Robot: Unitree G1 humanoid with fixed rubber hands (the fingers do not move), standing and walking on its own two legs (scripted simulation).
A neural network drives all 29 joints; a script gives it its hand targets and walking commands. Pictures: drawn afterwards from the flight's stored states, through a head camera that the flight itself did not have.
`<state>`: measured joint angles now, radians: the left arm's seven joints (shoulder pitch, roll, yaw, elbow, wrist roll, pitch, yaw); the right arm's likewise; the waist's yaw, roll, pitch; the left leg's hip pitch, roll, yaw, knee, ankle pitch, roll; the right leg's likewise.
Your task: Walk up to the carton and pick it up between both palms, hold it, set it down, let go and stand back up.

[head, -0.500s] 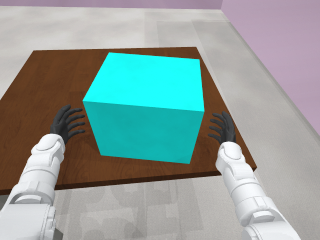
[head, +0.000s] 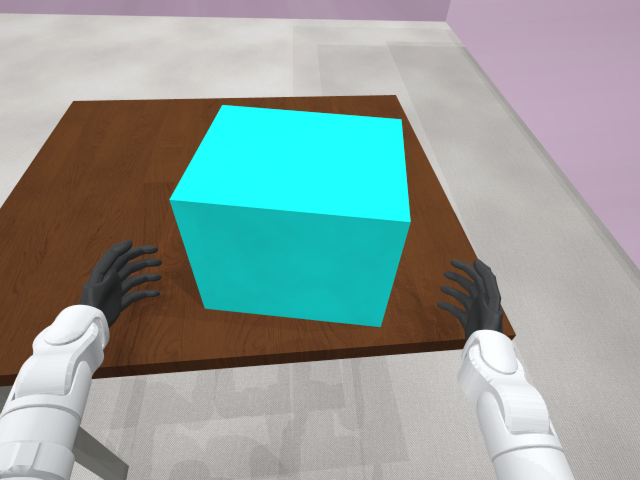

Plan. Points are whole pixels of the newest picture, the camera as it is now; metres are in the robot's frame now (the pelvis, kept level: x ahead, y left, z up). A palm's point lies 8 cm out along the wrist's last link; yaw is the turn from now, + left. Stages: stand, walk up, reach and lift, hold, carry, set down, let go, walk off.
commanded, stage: set down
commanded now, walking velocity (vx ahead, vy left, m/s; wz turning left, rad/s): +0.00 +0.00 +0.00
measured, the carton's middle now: (301, 215) +0.48 +0.01 +0.07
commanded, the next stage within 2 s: none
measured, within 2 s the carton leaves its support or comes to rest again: neither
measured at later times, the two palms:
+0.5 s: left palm (80, 365) +0.26 +0.26 +0.06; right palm (498, 366) +0.22 -0.20 +0.07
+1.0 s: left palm (64, 422) +0.21 +0.27 +0.05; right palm (516, 409) +0.18 -0.20 +0.06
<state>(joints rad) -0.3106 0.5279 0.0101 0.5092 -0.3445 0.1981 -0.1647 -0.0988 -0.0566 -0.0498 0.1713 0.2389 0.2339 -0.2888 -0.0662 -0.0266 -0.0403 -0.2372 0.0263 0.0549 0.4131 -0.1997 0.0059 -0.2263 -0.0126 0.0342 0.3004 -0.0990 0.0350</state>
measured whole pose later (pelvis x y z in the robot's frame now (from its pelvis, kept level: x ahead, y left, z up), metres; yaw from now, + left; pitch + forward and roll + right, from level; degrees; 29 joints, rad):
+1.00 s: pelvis +0.01 +0.00 +0.00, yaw +0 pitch +0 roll -1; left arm 0.32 0.55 0.07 -0.13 -0.38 0.28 -0.15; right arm 0.49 -0.06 -0.04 -0.43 0.25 0.41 -0.28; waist 0.01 -0.01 -0.02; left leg -0.21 0.03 0.05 0.41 -0.22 0.01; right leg -0.19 -0.01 0.03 0.30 -0.12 0.04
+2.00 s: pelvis +0.02 +0.00 +0.00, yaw +0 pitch +1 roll -1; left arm 0.42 0.44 0.07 -0.07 -0.27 0.22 -0.11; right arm 0.46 -0.07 -0.04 -0.16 0.25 0.21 -0.12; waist 0.01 0.01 0.02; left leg -0.19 0.03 0.05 0.41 -0.24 0.01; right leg -0.18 -0.01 0.03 0.30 -0.14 0.03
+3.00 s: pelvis +0.03 +0.00 +0.00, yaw +0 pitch +1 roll -1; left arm 0.34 0.26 0.02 0.30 -0.06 0.16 -0.01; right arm 0.25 -0.12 -0.04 0.57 0.11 -0.18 0.03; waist 0.01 0.03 0.03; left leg -0.19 0.03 0.05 0.41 -0.24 0.01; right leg -0.18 -0.01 0.03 0.30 -0.14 0.03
